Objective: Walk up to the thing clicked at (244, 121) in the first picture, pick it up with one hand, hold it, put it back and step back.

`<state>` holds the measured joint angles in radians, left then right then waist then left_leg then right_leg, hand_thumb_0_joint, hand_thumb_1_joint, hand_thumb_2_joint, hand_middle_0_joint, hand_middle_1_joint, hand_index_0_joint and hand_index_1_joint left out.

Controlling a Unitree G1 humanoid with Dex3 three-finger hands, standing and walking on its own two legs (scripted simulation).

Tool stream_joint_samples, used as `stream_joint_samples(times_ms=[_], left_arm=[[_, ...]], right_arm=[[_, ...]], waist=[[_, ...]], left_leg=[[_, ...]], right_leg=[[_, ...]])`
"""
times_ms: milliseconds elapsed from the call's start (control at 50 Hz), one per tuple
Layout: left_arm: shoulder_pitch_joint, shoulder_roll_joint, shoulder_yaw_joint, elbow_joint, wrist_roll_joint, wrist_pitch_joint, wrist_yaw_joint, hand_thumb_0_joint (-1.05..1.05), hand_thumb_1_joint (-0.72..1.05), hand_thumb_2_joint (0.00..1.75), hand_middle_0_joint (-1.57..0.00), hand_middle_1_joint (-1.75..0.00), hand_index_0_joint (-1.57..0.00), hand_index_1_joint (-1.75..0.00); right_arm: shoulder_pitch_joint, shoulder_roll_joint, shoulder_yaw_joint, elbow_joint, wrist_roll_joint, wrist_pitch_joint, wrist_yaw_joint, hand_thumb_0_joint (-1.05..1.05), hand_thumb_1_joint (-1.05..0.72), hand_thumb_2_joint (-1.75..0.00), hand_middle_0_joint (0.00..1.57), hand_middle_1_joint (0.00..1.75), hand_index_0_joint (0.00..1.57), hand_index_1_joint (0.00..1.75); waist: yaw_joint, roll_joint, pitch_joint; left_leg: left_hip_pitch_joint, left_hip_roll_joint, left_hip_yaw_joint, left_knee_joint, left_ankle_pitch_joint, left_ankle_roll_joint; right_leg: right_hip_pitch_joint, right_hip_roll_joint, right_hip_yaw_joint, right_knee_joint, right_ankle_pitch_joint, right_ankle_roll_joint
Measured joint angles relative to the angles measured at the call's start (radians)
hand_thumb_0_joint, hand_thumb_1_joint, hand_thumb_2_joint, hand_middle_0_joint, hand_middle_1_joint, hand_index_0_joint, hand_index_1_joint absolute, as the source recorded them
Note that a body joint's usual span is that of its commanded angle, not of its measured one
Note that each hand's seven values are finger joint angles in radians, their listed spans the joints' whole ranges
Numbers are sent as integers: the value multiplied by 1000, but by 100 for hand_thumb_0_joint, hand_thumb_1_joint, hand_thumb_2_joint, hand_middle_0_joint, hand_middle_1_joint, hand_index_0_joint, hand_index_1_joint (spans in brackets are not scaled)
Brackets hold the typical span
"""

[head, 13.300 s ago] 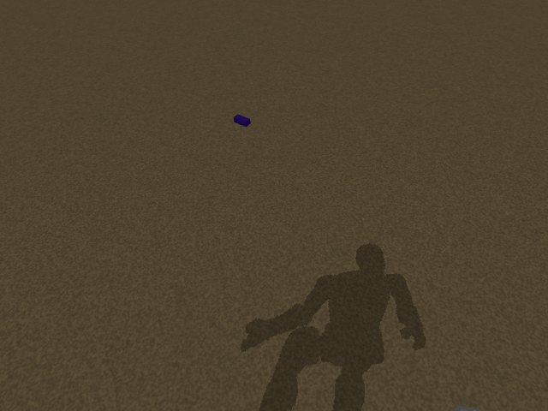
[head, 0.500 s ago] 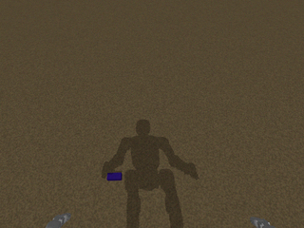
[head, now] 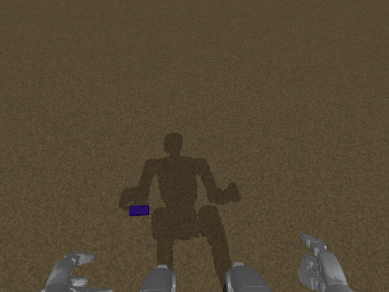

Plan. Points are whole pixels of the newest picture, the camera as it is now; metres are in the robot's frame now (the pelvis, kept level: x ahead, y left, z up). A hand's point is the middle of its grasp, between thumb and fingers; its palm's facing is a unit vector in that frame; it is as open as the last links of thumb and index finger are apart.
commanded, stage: rise first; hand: left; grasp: from above
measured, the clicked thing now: (139, 210) +0.47 +0.28 -0.70
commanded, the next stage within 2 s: none
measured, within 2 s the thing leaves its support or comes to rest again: neither
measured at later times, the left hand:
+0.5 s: hand out of the picture +0.13 +0.27 -0.19, palm faces -0.23 -0.83 -0.51, open 12.5 cm
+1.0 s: hand (105, 243) +0.27 +0.31 -0.39, palm faces -0.49 -0.32 -0.81, open 12.4 cm
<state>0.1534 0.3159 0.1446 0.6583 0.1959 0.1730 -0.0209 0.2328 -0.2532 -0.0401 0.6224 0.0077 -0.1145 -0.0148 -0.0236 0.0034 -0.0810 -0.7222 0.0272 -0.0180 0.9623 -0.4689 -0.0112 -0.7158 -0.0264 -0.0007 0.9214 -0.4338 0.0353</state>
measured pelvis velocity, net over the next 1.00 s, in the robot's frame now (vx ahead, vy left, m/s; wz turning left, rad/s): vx -0.08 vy -0.01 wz -0.02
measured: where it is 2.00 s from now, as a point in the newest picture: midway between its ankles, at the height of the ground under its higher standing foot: outside the picture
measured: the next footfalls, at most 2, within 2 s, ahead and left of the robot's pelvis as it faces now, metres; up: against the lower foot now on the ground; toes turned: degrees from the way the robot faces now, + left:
none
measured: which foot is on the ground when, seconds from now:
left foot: down 0.00-1.00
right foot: down 0.00-1.00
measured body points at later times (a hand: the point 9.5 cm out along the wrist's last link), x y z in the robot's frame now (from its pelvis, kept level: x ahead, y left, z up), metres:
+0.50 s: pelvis -0.02 +0.00 -0.06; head +0.09 +0.01 +0.38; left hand +0.14 +0.31 -0.16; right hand +0.16 -0.25 -0.14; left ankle +0.00 +0.12 -0.68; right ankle +0.01 -0.14 -0.68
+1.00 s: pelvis -0.08 -0.01 -0.27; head +0.13 +0.01 +0.13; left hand +0.29 +0.33 -0.35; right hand +0.07 -0.28 -0.40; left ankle +0.00 +0.12 -0.68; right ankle +0.01 -0.15 -0.68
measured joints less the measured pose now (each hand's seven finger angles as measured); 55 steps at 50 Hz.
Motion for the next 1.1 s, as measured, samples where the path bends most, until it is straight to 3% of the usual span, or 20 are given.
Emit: stream_joint_samples(times_ms=[280,400,480,580,720,940,1100], left_arm=[[118,14,-9,-240,32,82,-6,0,-28,73,-39,-76,-38,-77],[145,24,-14,-291,49,86,-5,0,-28,72,-39,-76,-38,-77],[116,43,-19,-263,86,54,-2,0,-28,72,-39,-76,-38,-77],[10,84,-9,-154,179,-40,7,0,-28,73,-38,-76,-37,-78],[-192,152,11,-12,347,-209,23,0,-28,74,-38,-77,-37,-78],[-542,270,35,215,603,-385,67,0,-26,74,-38,-76,-37,-77],[-746,390,63,389,773,-498,102,0,-23,76,-36,-76,-36,-76]], right_arm=[[-25,16,15,-76,-8,-39,-10,1,-94,-91,20,30,20,30],[-25,19,20,-90,-8,-54,-12,1,-94,-91,20,30,20,30],[-31,10,21,-92,-10,-73,-10,1,-94,-91,20,30,20,30],[-56,-10,17,-75,-12,-105,4,1,-93,-91,20,30,20,30],[-110,-44,2,-18,-13,-117,31,1,-93,-90,20,30,20,30],[-141,-53,-11,58,-31,-51,64,1,-94,-91,20,30,20,30],[-117,-39,15,97,-61,9,88,1,-92,-90,20,30,20,30]], waist=[[-6,10,-41],[-6,10,-51],[-7,11,-59],[-9,5,-77],[-11,-2,-102],[-6,11,-71],[-42,4,-20]], left_leg=[[-193,4,-25,191,-73,-2],[-262,4,-30,254,-92,-3],[-333,0,-33,312,-106,-3],[-483,-6,-33,437,-138,-4],[-758,-14,-33,672,-192,-10],[-1132,-21,-61,995,-223,-23],[-1310,-25,-94,1163,-214,-27]], right_leg=[[-181,6,-17,178,-71,-2],[-248,6,-19,239,-89,-2],[-319,3,-20,299,-105,-2],[-474,-1,-13,432,-141,-2],[-756,-4,0,679,-200,-1],[-1128,4,-5,997,-229,-7],[-1294,14,-23,1143,-209,-3]])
